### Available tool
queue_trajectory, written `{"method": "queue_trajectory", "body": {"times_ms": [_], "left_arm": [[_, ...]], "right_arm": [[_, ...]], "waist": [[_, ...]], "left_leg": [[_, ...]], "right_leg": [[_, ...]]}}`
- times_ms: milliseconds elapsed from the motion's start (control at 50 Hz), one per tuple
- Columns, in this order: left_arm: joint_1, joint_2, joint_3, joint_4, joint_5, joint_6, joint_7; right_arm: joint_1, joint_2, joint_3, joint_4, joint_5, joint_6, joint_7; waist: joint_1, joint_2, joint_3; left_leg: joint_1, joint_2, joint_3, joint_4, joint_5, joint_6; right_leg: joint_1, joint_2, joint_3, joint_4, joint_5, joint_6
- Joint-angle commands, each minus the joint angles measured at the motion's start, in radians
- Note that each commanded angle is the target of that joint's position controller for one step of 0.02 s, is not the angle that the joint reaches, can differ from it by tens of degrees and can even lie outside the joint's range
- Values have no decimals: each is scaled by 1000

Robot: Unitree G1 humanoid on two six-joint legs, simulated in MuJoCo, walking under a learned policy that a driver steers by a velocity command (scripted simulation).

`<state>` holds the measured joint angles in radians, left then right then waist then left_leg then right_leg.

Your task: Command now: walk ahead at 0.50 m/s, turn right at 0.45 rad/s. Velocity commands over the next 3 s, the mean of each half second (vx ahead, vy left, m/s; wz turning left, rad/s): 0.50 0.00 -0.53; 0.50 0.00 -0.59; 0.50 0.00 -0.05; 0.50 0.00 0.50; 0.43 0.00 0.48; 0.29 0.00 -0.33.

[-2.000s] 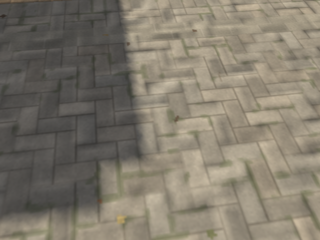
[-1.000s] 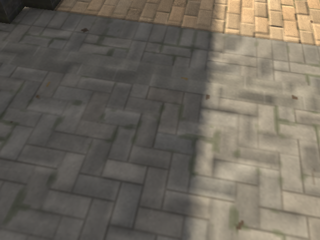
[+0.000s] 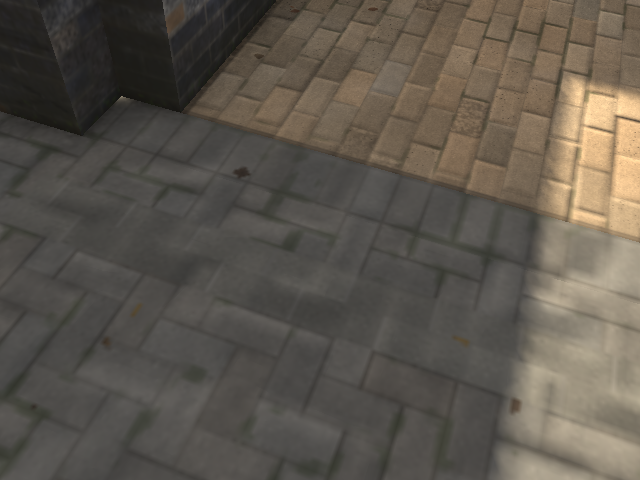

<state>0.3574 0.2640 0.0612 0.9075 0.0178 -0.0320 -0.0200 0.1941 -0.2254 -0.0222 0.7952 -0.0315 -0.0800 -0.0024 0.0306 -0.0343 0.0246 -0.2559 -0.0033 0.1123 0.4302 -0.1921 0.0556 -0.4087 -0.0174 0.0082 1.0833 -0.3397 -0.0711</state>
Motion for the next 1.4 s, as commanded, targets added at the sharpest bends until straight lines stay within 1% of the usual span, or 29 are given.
{"method": "queue_trajectory", "body": {"times_ms": [20,160,280,340,360,380,400,420,440,480,520,560,680,820,860,900,920,940,960,980,1000,1020,1060,1140,1220,1300,1340,1380,1400], "left_arm": [[14,33,14,-57,11,18,-18],[-219,9,-1,-144,14,27,-46],[-380,17,-15,-215,22,23,-60],[-308,41,-2,-205,26,23,-46],[-215,60,10,-180,25,17,-39],[-57,89,29,-128,33,7,-27],[70,195,64,-101,43,7,-8],[19,283,85,-125,11,17,-2],[35,266,81,-128,-4,29,4],[-54,167,55,-113,-10,20,16],[-116,121,39,-123,-17,3,19],[-98,126,37,-118,-22,-18,13],[28,153,43,-95,-18,-24,11],[119,175,47,-86,-3,-21,28],[74,194,51,-101,0,-21,35],[19,208,52,-113,-4,-29,26],[20,165,40,-127,-15,-38,15],[77,59,15,-162,-41,-41,15],[134,114,20,-168,-17,-32,19],[95,147,26,-139,2,-16,21],[34,135,22,-138,9,-13,9],[16,111,18,-141,11,-9,0],[16,89,12,-138,25,8,-14],[-70,73,2,-169,24,15,-26],[-237,43,-25,-219,27,4,-40],[-343,43,-38,-247,16,-8,-35],[-328,62,-33,-247,15,-18,-22],[-166,92,-17,-192,28,-38,-4],[-9,152,3,-154,49,-50,12]], "right_arm": [[87,-92,-27,-9,14,-30,-6],[165,-99,-35,51,12,-34,-8],[243,-147,-48,99,10,-16,-19],[242,-189,-58,113,8,5,-28],[240,-205,-62,113,8,16,-28],[229,-208,-62,105,11,24,-26],[241,-158,-49,64,20,21,-19],[209,-109,-45,-10,20,9,-1],[83,-170,-53,-40,11,-3,3],[87,-133,-41,-30,24,-20,3],[124,-123,-40,-19,-12,12,4],[128,-111,-39,-24,-21,42,11],[-105,-105,-32,-104,-12,53,18],[-278,-117,-18,-178,3,31,29],[-211,-139,-24,-168,6,22,25],[2,-183,-44,-106,6,7,5],[147,-239,-60,-88,-11,-5,-11],[225,-322,-76,-97,-35,-1,-24],[169,-320,-82,-95,-19,14,-18],[91,-215,-61,-113,-8,21,-14],[50,-147,-44,-109,-1,20,-8],[34,-125,-36,-100,-3,16,-6],[65,-122,-33,-63,2,-3,-1],[119,-140,-40,-15,15,-34,17],[153,-136,-39,25,24,-25,22],[230,-185,-51,64,22,-12,23],[236,-206,-58,75,19,-4,20],[232,-196,-55,85,24,4,18],[226,-158,-43,67,31,1,19]], "waist": [[-17,128,-13],[-37,108,49],[-74,103,82],[-30,135,16],[9,135,-41],[80,95,-131],[120,-29,-243],[57,-213,-304],[100,-39,-248],[8,56,-49],[-55,44,-29],[-68,35,-39],[7,-9,21],[63,-35,22],[17,-49,14],[-88,-15,-77],[-149,64,-193],[-137,245,-313],[-71,325,-324],[-51,158,-171],[-53,72,-72],[-37,89,-35],[-23,141,-13],[-20,133,-7],[-39,127,23],[-71,130,27],[-57,131,22],[23,83,-50],[86,7,-164]], "left_leg": [[150,269,-217,-268,157,82],[182,241,-7,-292,285,86],[303,280,92,-233,448,67],[367,285,144,-21,879,51],[361,284,151,135,936,49],[265,266,168,366,822,27],[-24,218,171,690,441,-15],[-401,-8,50,1017,-341,-73],[-509,33,-122,1032,-276,-65],[-450,116,-133,856,-138,-53],[-329,137,-143,754,-130,-72],[-304,128,-128,701,-118,-91],[-426,109,-120,429,102,-119],[-390,37,-130,199,142,-90],[-245,15,-138,124,89,-65],[73,-24,-116,40,52,-26],[303,113,-247,3,-56,16],[546,389,-624,-67,-228,84],[502,461,-914,-160,-296,153],[364,424,-783,-166,-371,143],[240,358,-623,-187,-291,126],[170,306,-502,-210,-175,102],[105,252,-363,-229,33,97],[130,250,-253,-271,199,129],[112,195,-157,-297,230,121],[123,209,-182,-245,317,117],[157,231,-218,-191,356,109],[132,182,-188,15,452,79],[15,120,-145,240,323,55]], "right_leg": [[-192,-63,32,49,81,17],[-300,-72,-15,-169,308,39],[-220,-36,-122,-413,263,-25],[-70,57,-180,-454,104,-87],[36,97,-182,-482,67,-113],[251,121,-157,-563,101,-146],[544,-80,134,-609,-55,-221],[736,-317,685,-753,-5,-348],[701,-310,644,-803,110,-334],[438,-242,407,-820,329,-264],[297,-156,294,-842,442,-225],[254,-122,260,-856,494,-229],[285,-84,279,-887,413,-185],[418,-109,348,-779,573,-156],[384,-113,369,-735,613,-121],[303,-50,336,-523,741,-75],[196,20,278,-282,592,-49],[-68,150,155,10,12,-15],[-204,142,122,140,-206,-19],[-235,65,124,186,-114,-21],[-213,38,109,146,-39,-14],[-184,14,102,99,-5,-6],[-141,4,93,62,16,8],[-212,5,100,-29,99,26],[-185,-32,2,-287,239,50],[-66,-13,-56,-460,231,55],[-15,1,-56,-511,181,39],[223,28,-52,-636,187,10],[451,-90,71,-663,121,-27]]}}
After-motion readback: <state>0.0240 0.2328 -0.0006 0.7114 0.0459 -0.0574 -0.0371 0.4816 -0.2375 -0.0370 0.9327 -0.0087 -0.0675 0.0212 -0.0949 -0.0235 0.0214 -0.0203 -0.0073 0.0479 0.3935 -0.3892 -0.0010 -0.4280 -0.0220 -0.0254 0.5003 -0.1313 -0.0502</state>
